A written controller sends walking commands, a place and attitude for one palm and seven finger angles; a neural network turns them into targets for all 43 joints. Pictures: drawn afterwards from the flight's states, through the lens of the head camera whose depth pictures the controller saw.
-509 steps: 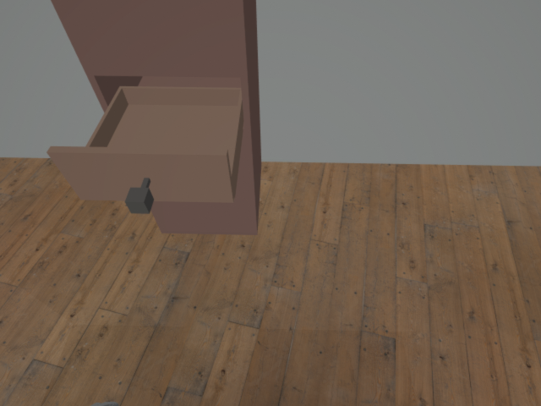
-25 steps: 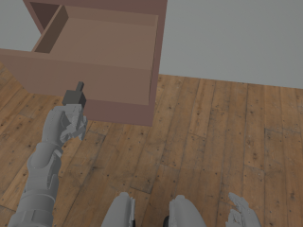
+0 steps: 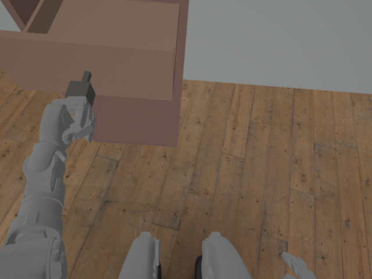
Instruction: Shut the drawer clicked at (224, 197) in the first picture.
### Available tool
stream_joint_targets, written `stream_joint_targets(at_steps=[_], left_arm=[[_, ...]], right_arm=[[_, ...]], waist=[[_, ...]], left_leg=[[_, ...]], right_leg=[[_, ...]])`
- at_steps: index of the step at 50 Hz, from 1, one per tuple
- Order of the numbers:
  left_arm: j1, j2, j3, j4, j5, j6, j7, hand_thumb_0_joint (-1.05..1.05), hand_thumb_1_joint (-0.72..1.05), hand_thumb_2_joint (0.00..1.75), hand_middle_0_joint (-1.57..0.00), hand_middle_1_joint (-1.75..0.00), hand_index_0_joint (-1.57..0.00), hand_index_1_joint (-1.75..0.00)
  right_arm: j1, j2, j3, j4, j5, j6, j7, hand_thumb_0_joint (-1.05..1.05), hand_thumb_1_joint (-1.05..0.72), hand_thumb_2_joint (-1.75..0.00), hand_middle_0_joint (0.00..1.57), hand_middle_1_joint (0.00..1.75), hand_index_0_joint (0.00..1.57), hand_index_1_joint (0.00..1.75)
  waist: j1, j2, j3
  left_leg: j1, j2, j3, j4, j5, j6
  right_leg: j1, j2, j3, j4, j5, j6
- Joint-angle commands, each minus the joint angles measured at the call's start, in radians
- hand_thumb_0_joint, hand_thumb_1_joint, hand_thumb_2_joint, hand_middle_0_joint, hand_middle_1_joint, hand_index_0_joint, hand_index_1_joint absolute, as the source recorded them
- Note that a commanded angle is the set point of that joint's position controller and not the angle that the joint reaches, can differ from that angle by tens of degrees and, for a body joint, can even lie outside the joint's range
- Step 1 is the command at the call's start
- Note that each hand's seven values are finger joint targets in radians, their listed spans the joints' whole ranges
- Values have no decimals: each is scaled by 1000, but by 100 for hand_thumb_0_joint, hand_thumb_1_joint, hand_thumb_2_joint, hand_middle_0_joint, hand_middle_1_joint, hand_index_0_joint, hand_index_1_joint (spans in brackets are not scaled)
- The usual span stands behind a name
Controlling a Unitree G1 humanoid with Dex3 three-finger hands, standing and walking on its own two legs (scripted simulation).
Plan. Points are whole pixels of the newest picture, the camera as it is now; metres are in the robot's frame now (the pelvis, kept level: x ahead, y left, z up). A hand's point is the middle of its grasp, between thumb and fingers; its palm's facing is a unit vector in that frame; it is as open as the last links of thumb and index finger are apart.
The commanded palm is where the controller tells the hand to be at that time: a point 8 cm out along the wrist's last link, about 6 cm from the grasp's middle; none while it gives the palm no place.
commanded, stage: push the drawer shut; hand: left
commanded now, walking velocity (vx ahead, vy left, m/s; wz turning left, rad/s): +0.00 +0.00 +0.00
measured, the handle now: (83, 87) +0.51 +0.23 +0.04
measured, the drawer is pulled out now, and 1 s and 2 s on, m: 0.15 0.04 0.00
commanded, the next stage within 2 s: pull the fist back off the drawer in 1.64 s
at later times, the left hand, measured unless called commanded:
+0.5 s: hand (94, 103) +0.47 +0.20 +0.03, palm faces -0.07 -1.00 -0.03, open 3.1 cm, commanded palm +0.47 +0.24 +0.04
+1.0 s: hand (100, 82) +0.53 +0.20 +0.04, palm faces -0.06 -1.00 -0.03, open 3.4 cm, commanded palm +0.53 +0.23 +0.04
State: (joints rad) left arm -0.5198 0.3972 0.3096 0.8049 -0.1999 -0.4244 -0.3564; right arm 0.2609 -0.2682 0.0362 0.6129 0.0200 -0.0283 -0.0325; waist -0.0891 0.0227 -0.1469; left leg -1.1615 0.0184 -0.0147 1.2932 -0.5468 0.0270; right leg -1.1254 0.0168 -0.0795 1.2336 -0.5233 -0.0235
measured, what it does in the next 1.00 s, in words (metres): stands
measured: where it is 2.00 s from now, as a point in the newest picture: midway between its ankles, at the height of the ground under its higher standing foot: outside the picture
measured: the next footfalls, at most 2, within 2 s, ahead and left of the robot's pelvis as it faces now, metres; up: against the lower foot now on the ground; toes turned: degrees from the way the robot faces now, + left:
none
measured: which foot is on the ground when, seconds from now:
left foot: down 0.00-1.00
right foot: down 0.00-1.00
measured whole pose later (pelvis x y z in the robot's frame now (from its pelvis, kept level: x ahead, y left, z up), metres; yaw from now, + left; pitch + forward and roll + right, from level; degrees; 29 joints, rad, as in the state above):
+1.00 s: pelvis -0.01 +0.01 -0.02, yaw -2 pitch +29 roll -5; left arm -0.97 0.60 0.41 1.17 -0.07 -0.40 -0.32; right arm 0.32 -0.28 0.07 0.63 -0.02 0.04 0.00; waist -0.21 0.04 -0.13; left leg -1.33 0.04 -0.03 1.37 -0.55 0.04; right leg -1.28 0.04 -0.09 1.27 -0.50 -0.02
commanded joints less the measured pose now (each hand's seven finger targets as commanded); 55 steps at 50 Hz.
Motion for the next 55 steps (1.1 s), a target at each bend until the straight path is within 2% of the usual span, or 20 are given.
stream_joint_targets(at_steps=[1,7,9,12,13,14,15,18,23,29,32,37,38,40,45,49,50,53,54,55], left_arm=[[-351,226,73,-182,-21,-62,9,0,90,90,-140,-160,-140,-160],[-471,257,80,-133,4,-73,15,0,90,90,-140,-160,-140,-160],[-489,222,55,-121,6,-76,16,0,90,90,-140,-160,-140,-160],[-547,269,83,-81,16,-84,21,0,90,90,-140,-160,-140,-160],[-563,250,67,-71,16,-85,19,0,90,90,-140,-160,-140,-160],[-571,266,82,-53,17,-85,20,0,90,90,-140,-160,-140,-160],[-568,290,97,-34,21,-84,21,0,90,90,-140,-160,-140,-160],[-634,315,104,8,28,-83,18,0,90,90,-140,-160,-140,-160],[-673,331,108,8,37,-85,16,0,90,90,-140,-160,-140,-160],[-782,317,77,47,59,-75,36,0,90,90,-140,-160,-140,-160],[-794,374,117,82,70,-74,47,0,90,90,-140,-160,-140,-160],[-853,408,127,86,85,-78,50,0,90,90,-140,-160,-140,-160],[-861,390,110,94,87,-74,49,0,90,90,-140,-160,-140,-160],[-888,429,133,119,92,-66,53,0,90,90,-140,-160,-140,-160],[-915,485,161,128,101,-54,45,0,90,90,-140,-160,-140,-160],[-967,459,131,132,108,-44,48,0,90,90,-140,-160,-140,-160],[-963,478,148,161,112,-36,52,0,90,90,-140,-160,-140,-160],[-1018,495,144,158,129,-33,58,0,90,90,-140,-160,-140,-160],[-1037,483,133,164,128,-29,60,0,90,90,-140,-160,-140,-160],[-1033,507,152,170,131,-27,62,0,90,90,-140,-160,-140,-160]], right_arm=[[114,-172,-71,-82,-6,-26,-4,0,-90,-90,20,30,20,30],[127,-175,-67,-71,-10,-11,-1,0,-90,-90,20,30,20,30],[130,-171,-69,-70,-11,-10,2,0,-90,-90,20,30,20,30],[140,-177,-66,-60,-15,-4,0,0,-90,-90,20,30,20,30],[141,-174,-64,-58,-16,-2,1,0,-90,-90,20,30,20,30],[147,-177,-66,-53,-17,0,0,0,-90,-90,20,30,20,30],[148,-178,-64,-55,-17,3,0,0,-90,-90,20,30,20,30],[154,-181,-58,-49,-19,9,1,0,-90,-90,20,30,20,30],[170,-187,-59,-48,-24,19,4,0,-90,-90,20,30,20,30],[185,-191,-54,-33,-30,31,9,0,-90,-90,20,30,20,30],[196,-198,-51,-29,-33,35,9,0,-90,-90,20,30,20,30],[211,-200,-46,-29,-40,41,12,0,-90,-90,20,30,20,30],[212,-198,-46,-29,-40,43,14,0,-90,-90,20,30,20,30],[218,-202,-43,-24,-42,46,13,0,-90,-90,20,30,20,30],[234,-205,-37,-25,-44,53,14,0,-90,-90,20,30,20,30],[247,-207,-35,-19,-48,59,19,0,-90,-90,20,30,20,30],[252,-211,-35,-13,-49,60,19,0,-90,-90,20,30,20,30],[263,-214,-32,-11,-53,61,19,0,-90,-90,20,30,20,30],[267,-213,-31,-6,-55,61,19,0,-90,-90,20,30,20,30],[273,-214,-30,-5,-56,63,18,0,-90,-90,20,30,20,30]], waist=[[-20,65,-476],[-38,83,-460],[-44,103,-475],[-49,99,-470],[-56,102,-472],[-62,73,-476],[-53,81,-473],[-67,96,-462],[-69,139,-537],[-109,147,-497],[-111,137,-503],[-114,176,-539],[-124,172,-537],[-133,157,-513],[-136,189,-548],[-150,231,-551],[-157,201,-538],[-165,233,-554],[-180,226,-545],[-174,219,-551]], left_leg=[[361,0,-50,-157,357,0],[347,3,-54,-156,326,-1],[361,1,-54,-154,325,-2],[349,3,-60,-149,314,-1],[349,2,-59,-146,312,0],[340,3,-60,-142,311,3],[318,1,-55,-140,305,4],[299,2,-59,-130,284,5],[360,6,-71,-123,339,2],[361,11,-87,-125,310,2],[335,11,-85,-115,305,5],[340,12,-89,-107,325,5],[336,12,-88,-105,319,6],[294,14,-84,-98,299,11],[286,16,-79,-81,333,14],[331,21,-96,-85,349,7],[311,22,-97,-82,333,10],[324,23,-106,-79,339,8],[322,25,-105,-75,341,10],[310,25,-102,-71,344,11]], right_leg=[[211,17,55,-153,277,-9],[177,18,55,-149,245,-8],[160,16,54,-150,236,-7],[147,19,53,-145,221,-8],[146,19,53,-146,221,-7],[152,20,53,-147,223,-5],[167,20,59,-148,223,-6],[144,23,59,-143,200,-7],[124,25,51,-130,227,-10],[61,29,41,-133,191,-8],[64,30,43,-131,187,-8],[67,32,44,-123,195,-11],[65,33,44,-126,193,-9],[73,34,48,-128,186,-6],[88,36,54,-123,215,-7],[35,38,41,-118,207,-9],[33,40,40,-122,199,-7],[8,39,36,-113,194,-9],[2,40,35,-115,198,-7],[16,40,36,-114,202,-6]])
